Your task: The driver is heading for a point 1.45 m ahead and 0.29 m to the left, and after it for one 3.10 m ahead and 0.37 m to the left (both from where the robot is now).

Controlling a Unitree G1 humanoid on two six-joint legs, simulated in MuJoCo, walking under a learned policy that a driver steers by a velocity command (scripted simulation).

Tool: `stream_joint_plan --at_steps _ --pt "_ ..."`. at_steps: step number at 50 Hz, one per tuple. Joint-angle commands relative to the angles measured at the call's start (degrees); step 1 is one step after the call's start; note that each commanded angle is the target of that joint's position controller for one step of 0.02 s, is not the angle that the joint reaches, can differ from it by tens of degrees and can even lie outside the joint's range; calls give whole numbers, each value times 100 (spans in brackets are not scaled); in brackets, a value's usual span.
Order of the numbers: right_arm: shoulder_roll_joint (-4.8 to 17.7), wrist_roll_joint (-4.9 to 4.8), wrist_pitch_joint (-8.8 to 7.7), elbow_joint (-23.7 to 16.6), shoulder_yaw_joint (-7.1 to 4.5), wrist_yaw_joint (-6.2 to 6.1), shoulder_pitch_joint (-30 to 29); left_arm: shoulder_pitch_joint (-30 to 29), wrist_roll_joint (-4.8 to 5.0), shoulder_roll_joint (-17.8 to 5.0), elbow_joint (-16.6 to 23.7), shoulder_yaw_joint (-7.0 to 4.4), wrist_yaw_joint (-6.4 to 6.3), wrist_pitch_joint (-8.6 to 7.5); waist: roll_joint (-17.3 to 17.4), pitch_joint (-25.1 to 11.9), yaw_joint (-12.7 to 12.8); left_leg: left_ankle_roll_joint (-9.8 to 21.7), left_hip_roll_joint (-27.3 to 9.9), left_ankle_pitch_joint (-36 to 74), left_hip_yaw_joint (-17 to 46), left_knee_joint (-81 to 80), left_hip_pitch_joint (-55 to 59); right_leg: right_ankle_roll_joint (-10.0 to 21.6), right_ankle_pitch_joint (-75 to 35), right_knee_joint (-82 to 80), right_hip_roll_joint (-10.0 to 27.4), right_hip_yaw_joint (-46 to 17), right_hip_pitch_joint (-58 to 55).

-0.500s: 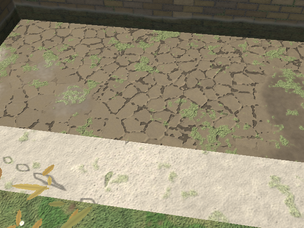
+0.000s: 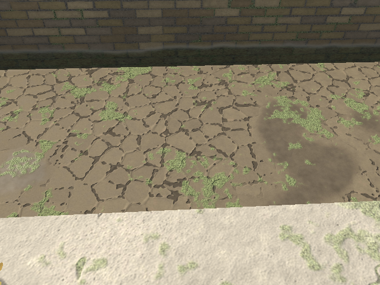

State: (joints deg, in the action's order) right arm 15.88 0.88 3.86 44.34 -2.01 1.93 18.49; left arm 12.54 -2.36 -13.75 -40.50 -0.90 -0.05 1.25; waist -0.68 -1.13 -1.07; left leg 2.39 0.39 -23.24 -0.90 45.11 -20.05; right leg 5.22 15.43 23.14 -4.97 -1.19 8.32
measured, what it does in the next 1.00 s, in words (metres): walks ahead: left foot, then right foot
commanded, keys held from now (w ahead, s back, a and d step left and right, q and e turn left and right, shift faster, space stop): w+q+shift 0.42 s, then w+e+shift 0.58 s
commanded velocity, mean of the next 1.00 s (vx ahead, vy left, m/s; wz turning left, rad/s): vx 0.85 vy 0.00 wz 0.14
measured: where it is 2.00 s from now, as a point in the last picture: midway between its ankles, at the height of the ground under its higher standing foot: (126, 284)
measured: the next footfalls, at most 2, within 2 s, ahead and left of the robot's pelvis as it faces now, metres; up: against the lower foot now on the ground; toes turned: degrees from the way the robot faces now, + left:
left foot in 0.16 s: +0.05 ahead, +0.13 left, +0.00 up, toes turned +10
right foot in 0.58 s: +0.53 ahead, +0.12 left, +0.00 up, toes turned +25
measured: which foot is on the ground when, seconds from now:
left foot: up 0.00-0.14, down 0.16-0.56, up 0.58-0.96, down 0.98-1.00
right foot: down 0.00-0.16, up 0.18-0.56, down 0.58-1.00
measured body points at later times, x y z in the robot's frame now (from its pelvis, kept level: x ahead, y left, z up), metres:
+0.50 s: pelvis +0.25 +0.11 -0.02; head +0.28 +0.14 +0.43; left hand +0.40 +0.41 -0.09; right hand +0.30 -0.17 -0.13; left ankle +0.01 +0.12 -0.74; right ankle +0.48 +0.06 -0.70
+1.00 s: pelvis +0.60 +0.24 -0.03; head +0.61 +0.25 +0.42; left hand +0.58 +0.51 -0.16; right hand +0.88 +0.09 -0.07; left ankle +0.68 +0.37 -0.74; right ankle +0.51 +0.11 -0.72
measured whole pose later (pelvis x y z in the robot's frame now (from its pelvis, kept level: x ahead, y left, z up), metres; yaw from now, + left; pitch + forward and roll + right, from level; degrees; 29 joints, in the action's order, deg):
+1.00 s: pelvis +0.60 +0.24 -0.03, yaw +9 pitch +0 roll -1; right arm 11.9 3.1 -2.3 30.1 2.7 -1.6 2.4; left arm 22.3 0.6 -14.9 -41.6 -1.3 -2.0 2.0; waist 0.4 1.8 5.2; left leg 0.1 -0.2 -9.5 3.2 40.4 -28.9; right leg 5.1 24.9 48.4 -11.2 -12.0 11.5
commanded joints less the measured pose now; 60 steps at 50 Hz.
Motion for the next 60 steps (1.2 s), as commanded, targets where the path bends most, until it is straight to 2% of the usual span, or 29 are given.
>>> stream_joint_plan --at_steps 1,5,7,8,9,10,12,14,20,24,26,27,28,29,30,31,33,35,38,41,43,45,48,49,50,51,53,56,60 --pt "654 -14 -252 -682 -173 108 -871 268 8 -1262 150 -429 -71 -225 -291 742 402 262 -267 -157 173 -104 -1508 776 2407 -1628 2327 -2031 -669" --pt "578 -121 -317 -665 -177 172 -604 -114 42 -1217 141 -464 -8 -385 -372 536 124 492 -184 1 -230 -993 -284 480 1703 -1518 2092 -884 -189" --pt "584 -89 -394 -352 -217 165 278 -428 67 -1189 163 -464 7 -376 -68 310 -385 637 213 391 -581 -1759 1473 250 1489 -557 1629 35 855" --pt "932 -29 -453 74 -373 108 1398 -665 0 -922 266 -365 -10 -373 829 39 -832 858 -19 -211 286 -2060 2770 7 699 1351 1054 764 1844" --pt "1491 66 -532 -18 -490 63 1811 -974 -49 -339 602 -150 25 -396 1949 -5 -920 1440 -1555 -1943 3349 -2984 3524 -349 1312 3409 237 971 3684" --pt "1425 3 -520 -208 -443 8 1490 -1349 -115 -468 884 -138 74 -481 1696 245 -816 1902 -1810 -1728 4918 -3578 3515 -464 1456 4118 7 -42 4911" --pt "1210 -10 -536 -323 -428 -121 1095 -1193 -102 -891 706 -180 183 -605 384 419 -507 1774 -1507 -638 3693 -3187 3151 -575 621 4362 656 -296 4883" --pt "1091 -60 -577 -344 -362 -202 999 -987 -165 -967 569 -157 239 -524 103 479 -280 1531 -1081 -360 3022 -3423 2599 -742 379 3852 820 -192 4357" --pt "1083 -133 -714 -321 -366 -246 1072 -1780 -29 -743 902 29 243 -302 460 790 -330 1343 -438 2509 2294 -3370 1506 -961 -851 2349 524 235 3545" --pt "1050 -154 -809 -112 -283 -290 1166 -2058 54 -599 1035 93 221 -339 588 693 -478 1069 -720 4352 1952 -3568 1669 -538 -1696 1336 389 596 2383" --pt "1311 -93 -845 -1 -295 -289 1084 -1273 52 -866 870 -40 123 -299 685 132 -64 792 -781 6604 1573 -2665 2121 -215 -1148 1283 25 787 1233" --pt "1422 -44 -797 32 -323 -332 987 -230 88 -1077 608 -182 33 -295 855 -341 472 690 -797 7495 1378 -1588 2173 -88 -614 1450 -119 766 348" --pt "1410 -7 -748 -35 -335 -405 646 1139 142 -1255 254 -301 -88 -295 826 -751 1220 560 -646 7483 1134 -108 1662 38 -516 1245 -6 677 -887" --pt "1146 59 -786 -156 -295 -415 293 2286 124 -1583 -69 -441 -157 -328 417 -1248 1712 418 -180 5579 940 2176 508 315 637 1378 671 -348 -2167" --pt "203 -69 -875 -491 -96 -275 347 2398 70 -1965 -212 -489 -167 -358 -1443 -1331 1214 103 1249 428 1142 4450 -1323 978 718 524 1933 -3455 -2668" --pt "371 -17 -960 -699 -50 -284 476 1184 209 -1678 53 -454 -68 -305 -1521 -1123 541 198 1113 71 1321 4895 -2157 1342 -160 -247 2195 -5148 -2303" --pt "787 136 -988 -690 -57 -266 -21 887 222 -1040 87 -374 -33 -315 -244 -646 420 193 340 423 941 4552 -2139 1450 -779 -121 1847 -3694 -1248" --pt "502 283 -766 -1049 45 -237 -528 976 130 -691 -90 -253 -40 -381 -36 -71 107 31 40 267 867 3662 -1946 1263 -1172 -49 1342 -2924 230" --pt "272 285 -451 -1427 161 -323 -775 895 228 -875 -108 -240 -114 -602 -90 270 -341 -230 -176 208 628 2385 -1915 1237 -2412 200 1101 -2623 1444" --pt "228 191 -413 -1638 231 -471 -1154 645 340 -943 66 -216 -148 -632 -240 -33 -333 -410 -118 1830 237 1045 -831 932 -3832 228 687 -2054 2102" --pt "219 38 -499 -1725 228 -474 -1552 800 427 -971 94 -205 -108 -472 -145 -128 15 -395 137 2516 -78 442 46 747 -4417 410 455 -1864 2200" --pt "27 83 -529 -1696 293 -434 -1593 912 372 -972 165 -231 -87 -248 -308 -303 201 -359 203 2411 -50 454 104 668 -5007 834 531 -1987 1454" --pt "442 259 -674 -1556 148 -381 -738 521 226 -1212 376 -297 -247 56 -214 -132 -187 -246 282 2057 194 -623 1067 358 -5736 1624 487 -2107 1247" --pt "538 214 -689 -1485 83 -390 -135 445 256 -1259 431 -323 -258 76 131 -299 -542 -145 -14 3087 481 -1005 1778 168 -4931 2706 249 -2045 1416" --pt "722 274 -660 -1411 23 -362 110 1012 371 -818 527 -272 -267 115 1433 -1048 -235 434 -1410 6322 1188 -319 2729 -161 -854 4970 -428 -1423 2011" --pt "496 121 -590 -1503 90 -325 -324 1451 287 -535 588 -230 -305 104 2082 -1620 163 576 -2179 7776 2127 -141 2896 -356 1684 5564 -469 -1110 2624" --pt "293 74 -584 -1629 144 -369 -557 788 172 -704 586 -344 -298 90 1113 -1045 40 534 -1981 7469 1797 -567 1586 -555 1138 6047 -303 -925 2652" --pt "264 149 -684 -1615 196 -313 -901 245 163 -420 789 -249 -285 375 1037 -479 336 572 -1897 6884 1019 -739 354 -457 661 6131 -43 -714 2688" --pt "606 181 -751 -1305 88 -295 -658 -230 -38 -182 796 -132 -226 461 635 -698 512 552 -2360 7344 746 -290 503 -168 312 5895 353 -633 3330"
Keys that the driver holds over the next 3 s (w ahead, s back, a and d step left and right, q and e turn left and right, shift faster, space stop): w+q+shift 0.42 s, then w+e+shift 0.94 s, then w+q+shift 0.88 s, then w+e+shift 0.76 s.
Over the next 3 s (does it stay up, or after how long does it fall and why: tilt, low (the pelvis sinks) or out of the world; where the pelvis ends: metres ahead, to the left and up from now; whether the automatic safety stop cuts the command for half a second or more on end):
stays up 0.53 0.26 -0.05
